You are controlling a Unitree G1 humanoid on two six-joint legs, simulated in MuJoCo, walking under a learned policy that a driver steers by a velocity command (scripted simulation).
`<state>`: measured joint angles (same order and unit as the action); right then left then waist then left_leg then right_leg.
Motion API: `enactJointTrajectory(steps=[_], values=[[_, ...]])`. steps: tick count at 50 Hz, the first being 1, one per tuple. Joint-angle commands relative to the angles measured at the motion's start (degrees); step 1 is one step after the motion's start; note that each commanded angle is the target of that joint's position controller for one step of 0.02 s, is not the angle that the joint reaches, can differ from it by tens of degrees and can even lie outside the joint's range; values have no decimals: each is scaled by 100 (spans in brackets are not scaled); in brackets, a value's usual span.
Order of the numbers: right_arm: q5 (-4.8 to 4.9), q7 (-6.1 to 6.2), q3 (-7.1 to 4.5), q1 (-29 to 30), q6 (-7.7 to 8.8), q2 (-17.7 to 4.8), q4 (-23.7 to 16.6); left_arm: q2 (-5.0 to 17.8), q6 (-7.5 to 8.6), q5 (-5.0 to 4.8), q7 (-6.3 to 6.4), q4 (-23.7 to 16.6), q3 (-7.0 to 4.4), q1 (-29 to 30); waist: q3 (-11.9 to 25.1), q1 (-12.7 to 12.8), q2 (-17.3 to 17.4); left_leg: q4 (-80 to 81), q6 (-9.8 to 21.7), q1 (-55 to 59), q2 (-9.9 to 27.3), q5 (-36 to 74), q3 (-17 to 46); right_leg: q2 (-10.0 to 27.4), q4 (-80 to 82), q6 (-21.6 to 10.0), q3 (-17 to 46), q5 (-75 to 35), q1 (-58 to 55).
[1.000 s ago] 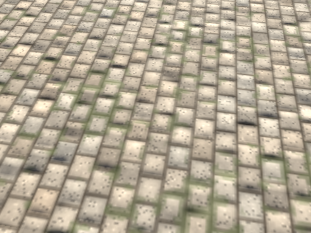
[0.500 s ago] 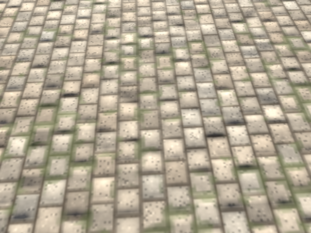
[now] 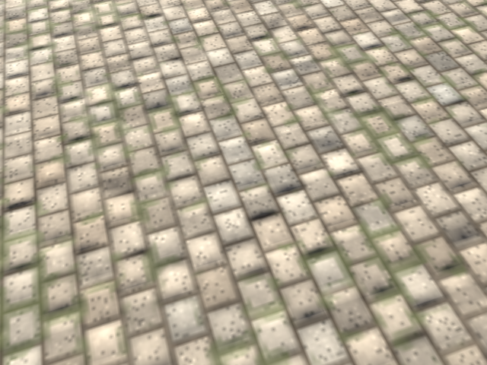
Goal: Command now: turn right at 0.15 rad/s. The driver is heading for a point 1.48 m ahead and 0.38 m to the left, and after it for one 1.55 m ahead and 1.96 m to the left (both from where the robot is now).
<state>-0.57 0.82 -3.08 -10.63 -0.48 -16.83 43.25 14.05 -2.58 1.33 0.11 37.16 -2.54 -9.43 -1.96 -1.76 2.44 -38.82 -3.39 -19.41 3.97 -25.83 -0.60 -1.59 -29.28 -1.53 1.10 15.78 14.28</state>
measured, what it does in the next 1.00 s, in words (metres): steps on the spot: left foot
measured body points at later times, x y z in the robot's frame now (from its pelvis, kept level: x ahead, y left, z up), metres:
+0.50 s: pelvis -0.01 +0.01 +0.00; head +0.00 +0.01 +0.45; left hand +0.11 +0.27 -0.12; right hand +0.08 -0.25 -0.13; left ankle -0.01 +0.14 -0.74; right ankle +0.00 -0.11 -0.74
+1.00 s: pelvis -0.01 +0.02 +0.00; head +0.00 +0.02 +0.45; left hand +0.04 +0.27 -0.15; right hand +0.04 -0.24 -0.14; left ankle -0.01 +0.14 -0.74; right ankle +0.00 -0.11 -0.74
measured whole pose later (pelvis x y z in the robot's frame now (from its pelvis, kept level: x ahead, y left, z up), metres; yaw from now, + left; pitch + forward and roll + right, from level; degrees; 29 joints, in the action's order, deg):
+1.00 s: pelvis -0.01 +0.02 +0.00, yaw +0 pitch -2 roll +0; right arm -0.3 2.2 -1.1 -13.1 0.4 -12.8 59.0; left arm 12.3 -0.7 0.0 2.3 60.8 -2.1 -11.2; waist -2.5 -0.1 0.0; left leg -27.8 -1.0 -10.3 0.9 -15.6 0.2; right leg -0.2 -28.2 0.5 2.1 14.9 11.3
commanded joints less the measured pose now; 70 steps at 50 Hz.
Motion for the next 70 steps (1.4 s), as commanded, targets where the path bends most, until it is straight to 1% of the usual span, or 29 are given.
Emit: enactJointTrajectory(steps=[1, 2, 4, 6, 7, 8, 9, 10, 11, 12, 13, 14, 15, 16, 19, 23, 27, 35, 43, 55, 70], values=[[0, 70, -173, 249, 37, -643, -352, 810, 271, 19, 17, -288, -178, 242, 468, 180, -1299, -755, -135, -611, 65, -360, 308, 1502, 1027, -1064, 1459, -2233, -675], [-11, 81, -187, 132, 6, -646, -293, 811, 303, -24, 32, -234, -169, 311, 464, 124, -1235, -858, -180, -506, 82, -223, 355, 1471, 936, -1042, 1356, -2687, -615], [25, 58, -136, -53, 5, -463, -180, 711, 297, -42, 42, -141, -134, 375, 561, 54, -1065, -672, -219, -136, 36, -45, 281, 1323, 812, -1016, 1094, -3101, -522], [60, 43, -83, 11, 14, -343, -140, 652, 262, -55, 43, -55, -116, 392, 577, 119, -1039, -114, -210, 93, -9, 204, 190, 1255, 723, -1014, 1057, -3079, -584], [70, 38, -71, -4, 17, -324, -106, 628, 242, -67, 44, -12, -105, 414, 588, 106, -1013, 290, -194, 273, -39, 480, 149, 1224, 678, -995, 1066, -2958, -589], [61, 28, -54, -84, 24, -293, -50, 590, 226, -94, 42, 36, -87, 454, 588, 29, -960, 914, -154, 565, -78, 1008, 97, 1148, 623, -912, 1034, -2699, -541], [8, 18, -38, -133, 37, -321, -13, 557, 229, -123, 32, 121, -76, 358, 570, -14, -830, 1529, -81, 950, -61, 1908, 149, 1036, 632, -723, 1008, -2174, -424], [-60, 27, -62, -130, 42, -531, -20, 503, 262, -85, 19, 200, -63, 168, 591, 92, -569, 1588, 16, 1281, 151, 2749, 401, 850, 608, -466, 958, -1426, -269], [-33, 44, -138, -112, 31, -881, -3, 576, 294, -26, -17, 249, -93, -27, 469, 332, -67, 1348, 190, 1304, 267, 2914, 398, 572, 630, -296, 762, -792, -82], [16, 15, -160, -47, 37, -825, 89, 570, 285, -32, -5, 288, -93, 60, 350, 285, 210, 1322, 354, 837, 150, 2060, 341, 339, 625, -128, 479, -454, -257], [0, -12, -104, -10, 61, -587, 82, 644, 265, -42, 18, 328, -105, 267, 209, 149, 43, 1450, 360, 658, 88, 1712, 343, 309, 510, -60, 429, -340, -302], [-41, -4, -75, 15, 88, -497, 138, 572, 241, -60, 50, 337, -105, 344, 208, 158, 47, 1528, 312, 603, 84, 1627, 354, 318, 469, -60, 402, -380, -318], [-43, -1, -55, 41, 123, -459, 165, 529, 199, -67, 75, 372, -99, 354, 142, 158, 107, 1555, 268, 593, 51, 1687, 335, 334, 465, -69, 430, -505, -288], [-40, 6, -44, 22, 157, -427, 210, 528, 172, -63, 92, 421, -106, 300, 148, 157, 74, 1543, 243, 626, 39, 1689, 319, 318, 458, -64, 409, -578, -282], [-22, 41, -25, -69, 193, -426, 343, 503, 166, -69, 113, 592, -122, 233, 160, 137, -60, 1523, 230, 647, 1, 1585, 288, 318, 464, -48, 397, -637, -303], [-13, 85, -4, -99, 187, -410, 494, 507, 188, -88, 129, 864, -139, 137, 116, 120, -191, 1527, 257, 680, -35, 1522, 270, 308, 484, 8, 370, -686, -277], [-1, 103, 14, -132, 179, -375, 661, 520, 208, -98, 152, 1145, -145, 33, 93, 120, -268, 1533, 281, 707, -75, 1532, 244, 300, 501, 48, 341, -755, -292], [14, 117, 47, -199, 155, -286, 990, 523, 225, -116, 202, 1646, -123, -125, 43, 139, -259, 1565, 300, 719, -154, 1590, 183, 288, 527, 74, 286, -846, -328], [25, 138, 77, -303, 138, -230, 1266, 477, 228, -129, 228, 2023, -81, -217, 0, 155, -229, 1597, 307, 715, -205, 1632, 146, 270, 557, 81, 231, -880, -334], [37, 162, 127, -511, 125, -143, 1559, 388, 227, -137, 238, 2373, -14, -337, -48, 168, -243, 1618, 327, 682, -247, 1631, 125, 244, 591, 95, 160, -857, -303], [48, 167, 176, -768, 114, -9, 1757, 282, 235, -143, 247, 2569, 66, -553, -106, 172, -238, 1617, 351, 627, -280, 1595, 118, 224, 597, 111, 103, -785, -223]])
